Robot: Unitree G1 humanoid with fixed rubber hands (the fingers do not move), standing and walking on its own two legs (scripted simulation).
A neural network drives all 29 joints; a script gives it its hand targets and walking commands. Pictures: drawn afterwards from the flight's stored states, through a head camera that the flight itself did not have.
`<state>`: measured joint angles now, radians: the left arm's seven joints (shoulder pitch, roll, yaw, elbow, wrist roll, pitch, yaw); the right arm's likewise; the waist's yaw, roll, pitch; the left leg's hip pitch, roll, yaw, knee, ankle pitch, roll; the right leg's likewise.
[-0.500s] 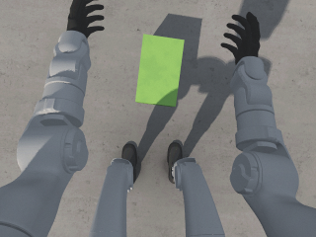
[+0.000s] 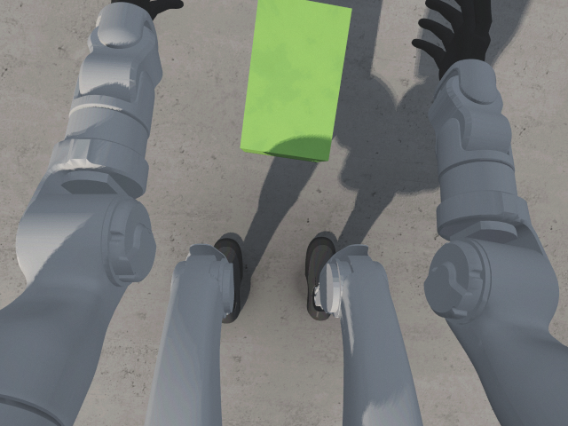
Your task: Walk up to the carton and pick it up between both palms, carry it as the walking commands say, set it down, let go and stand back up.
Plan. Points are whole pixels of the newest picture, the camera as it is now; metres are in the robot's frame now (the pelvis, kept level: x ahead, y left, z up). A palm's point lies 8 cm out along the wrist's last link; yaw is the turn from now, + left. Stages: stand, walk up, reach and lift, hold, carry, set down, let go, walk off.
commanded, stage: reach and lift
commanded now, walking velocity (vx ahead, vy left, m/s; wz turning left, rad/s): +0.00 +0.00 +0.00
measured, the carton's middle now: (291, 89) +0.56 -0.02 -0.47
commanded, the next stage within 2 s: none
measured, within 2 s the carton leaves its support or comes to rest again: neither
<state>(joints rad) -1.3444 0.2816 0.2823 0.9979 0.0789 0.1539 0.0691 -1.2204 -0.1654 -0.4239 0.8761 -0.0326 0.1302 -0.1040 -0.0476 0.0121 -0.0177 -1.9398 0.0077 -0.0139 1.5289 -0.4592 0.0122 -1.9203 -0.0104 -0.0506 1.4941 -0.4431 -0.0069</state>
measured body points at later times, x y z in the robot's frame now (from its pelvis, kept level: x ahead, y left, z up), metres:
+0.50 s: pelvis -0.03 -0.01 -0.12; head +0.34 +0.01 +0.14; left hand +0.56 +0.17 -0.27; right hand +0.54 -0.18 -0.27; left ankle +0.08 +0.11 -0.52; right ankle +0.09 -0.12 -0.52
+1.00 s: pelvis -0.03 +0.00 -0.20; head +0.36 +0.01 +0.01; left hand +0.55 +0.17 -0.41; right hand +0.53 -0.18 -0.40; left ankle +0.08 +0.11 -0.52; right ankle +0.09 -0.12 -0.52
